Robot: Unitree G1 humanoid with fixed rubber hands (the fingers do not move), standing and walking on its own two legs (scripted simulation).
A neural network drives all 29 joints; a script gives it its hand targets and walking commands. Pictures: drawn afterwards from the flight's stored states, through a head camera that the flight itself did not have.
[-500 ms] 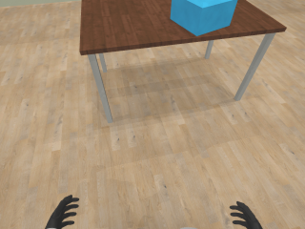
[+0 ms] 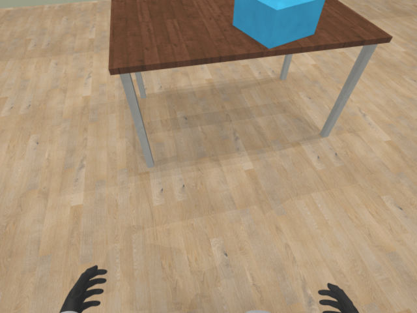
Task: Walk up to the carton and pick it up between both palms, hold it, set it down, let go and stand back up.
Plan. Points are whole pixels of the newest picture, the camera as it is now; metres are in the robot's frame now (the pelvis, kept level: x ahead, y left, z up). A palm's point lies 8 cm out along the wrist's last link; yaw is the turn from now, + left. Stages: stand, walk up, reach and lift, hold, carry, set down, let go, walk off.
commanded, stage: stand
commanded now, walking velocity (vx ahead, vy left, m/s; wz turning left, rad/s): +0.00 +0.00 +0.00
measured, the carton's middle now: (275, 12) +1.30 -0.32 +0.02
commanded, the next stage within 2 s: walk up in 1.62 s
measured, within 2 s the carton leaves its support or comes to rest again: neither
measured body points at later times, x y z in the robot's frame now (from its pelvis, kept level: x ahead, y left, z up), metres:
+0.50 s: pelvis +0.00 +0.00 +0.00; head +0.01 +0.00 +0.45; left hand +0.16 +0.27 -0.08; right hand +0.11 -0.27 -0.12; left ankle +0.00 +0.12 -0.71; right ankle +0.00 -0.12 -0.71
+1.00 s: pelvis -0.01 +0.00 +0.00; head +0.00 +0.00 +0.45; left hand +0.15 +0.27 -0.08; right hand +0.10 -0.28 -0.12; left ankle +0.00 +0.12 -0.71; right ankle +0.00 -0.12 -0.71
